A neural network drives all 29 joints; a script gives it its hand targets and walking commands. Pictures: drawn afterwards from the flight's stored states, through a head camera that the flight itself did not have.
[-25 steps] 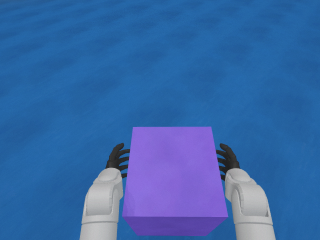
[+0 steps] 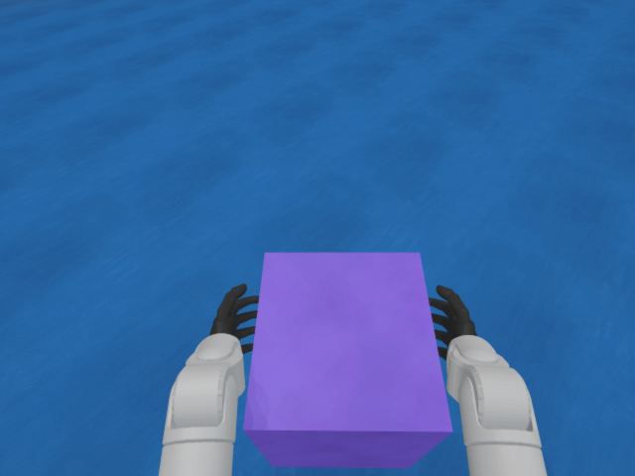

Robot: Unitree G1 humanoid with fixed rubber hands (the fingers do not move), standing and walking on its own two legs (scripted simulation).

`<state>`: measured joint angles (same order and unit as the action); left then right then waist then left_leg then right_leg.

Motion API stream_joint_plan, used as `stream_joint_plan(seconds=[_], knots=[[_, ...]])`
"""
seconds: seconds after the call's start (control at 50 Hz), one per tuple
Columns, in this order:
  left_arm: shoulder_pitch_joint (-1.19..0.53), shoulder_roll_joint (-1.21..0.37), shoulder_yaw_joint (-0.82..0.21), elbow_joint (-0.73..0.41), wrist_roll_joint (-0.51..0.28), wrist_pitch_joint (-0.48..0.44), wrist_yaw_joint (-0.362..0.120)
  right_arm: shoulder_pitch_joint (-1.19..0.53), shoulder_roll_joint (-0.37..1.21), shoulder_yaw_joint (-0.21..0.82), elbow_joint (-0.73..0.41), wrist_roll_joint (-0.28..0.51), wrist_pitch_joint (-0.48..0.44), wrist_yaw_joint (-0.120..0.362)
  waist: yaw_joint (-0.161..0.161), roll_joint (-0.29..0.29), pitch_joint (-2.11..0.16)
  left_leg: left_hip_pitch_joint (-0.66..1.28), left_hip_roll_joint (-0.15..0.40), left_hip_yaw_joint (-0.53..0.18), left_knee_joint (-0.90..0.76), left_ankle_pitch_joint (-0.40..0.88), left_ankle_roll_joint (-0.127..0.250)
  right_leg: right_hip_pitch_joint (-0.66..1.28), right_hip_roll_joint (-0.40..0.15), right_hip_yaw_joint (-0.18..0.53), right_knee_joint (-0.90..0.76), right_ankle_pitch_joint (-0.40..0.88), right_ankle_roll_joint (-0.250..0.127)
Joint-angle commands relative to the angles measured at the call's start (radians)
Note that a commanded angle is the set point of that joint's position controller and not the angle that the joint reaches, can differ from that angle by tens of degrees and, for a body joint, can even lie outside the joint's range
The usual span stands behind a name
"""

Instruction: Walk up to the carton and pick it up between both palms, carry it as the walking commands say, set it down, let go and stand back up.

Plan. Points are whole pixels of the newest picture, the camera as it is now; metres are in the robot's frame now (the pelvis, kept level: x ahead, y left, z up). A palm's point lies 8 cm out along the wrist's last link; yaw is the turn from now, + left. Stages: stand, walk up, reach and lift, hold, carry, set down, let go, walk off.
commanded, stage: carry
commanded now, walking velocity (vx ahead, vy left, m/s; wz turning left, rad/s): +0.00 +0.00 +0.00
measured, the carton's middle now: (341, 367) +0.28 +0.00 -0.02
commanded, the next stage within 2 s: hold in 0.66 s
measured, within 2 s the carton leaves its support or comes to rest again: neither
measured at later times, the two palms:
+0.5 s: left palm (225, 342) +0.28 +0.14 +0.06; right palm (460, 345) +0.27 -0.15 +0.06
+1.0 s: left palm (203, 356) +0.26 +0.17 +0.06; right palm (441, 355) +0.26 -0.12 +0.05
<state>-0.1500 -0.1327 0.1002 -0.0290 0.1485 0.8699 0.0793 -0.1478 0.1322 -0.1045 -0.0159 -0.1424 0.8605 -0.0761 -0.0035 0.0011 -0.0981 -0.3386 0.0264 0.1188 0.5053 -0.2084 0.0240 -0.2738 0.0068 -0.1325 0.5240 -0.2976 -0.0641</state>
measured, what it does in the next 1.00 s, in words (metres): stands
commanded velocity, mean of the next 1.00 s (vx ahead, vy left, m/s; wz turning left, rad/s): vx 0.00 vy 0.00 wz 0.00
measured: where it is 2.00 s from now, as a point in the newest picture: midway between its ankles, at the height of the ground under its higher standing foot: outside the picture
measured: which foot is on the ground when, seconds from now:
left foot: down 0.00-1.00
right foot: down 0.00-1.00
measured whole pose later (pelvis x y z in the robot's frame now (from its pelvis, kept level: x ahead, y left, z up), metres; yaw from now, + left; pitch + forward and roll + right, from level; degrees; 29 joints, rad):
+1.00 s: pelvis -0.02 +0.01 +0.01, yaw -7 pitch -8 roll +0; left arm -0.19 -0.14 0.21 0.13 0.23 0.76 0.02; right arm -0.24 0.15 -0.11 0.26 -0.22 0.71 -0.05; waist 0.10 0.01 0.04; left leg -0.09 -0.01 0.03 0.41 -0.18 0.01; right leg -0.07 0.04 -0.01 0.43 -0.22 -0.05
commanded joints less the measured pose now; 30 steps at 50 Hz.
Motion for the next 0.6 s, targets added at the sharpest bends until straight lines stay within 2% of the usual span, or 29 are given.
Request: stream_joint_plan(seconds=[0.0,0.58], knots=[[-0.389,-0.744,-0.501,-0.099,-0.235,-0.029,-0.181,-0.393,0.728,0.504,-0.096,0.236,-0.019,0.185,0.001,-0.005,-0.216,0.109,0.122,-0.112,-0.05,0.158,0.034,0.054,-0.161,0.14,-0.093,0.208,-0.002],[-0.404,-0.774,-0.527,-0.113,-0.258,0.014,-0.192,-0.411,0.757,0.536,-0.117,0.265,0.024,0.197,0.0,-0.004,-0.217,0.107,0.122,-0.109,-0.054,0.152,0.034,0.05,-0.161,0.14,-0.1,0.203,-0.007]])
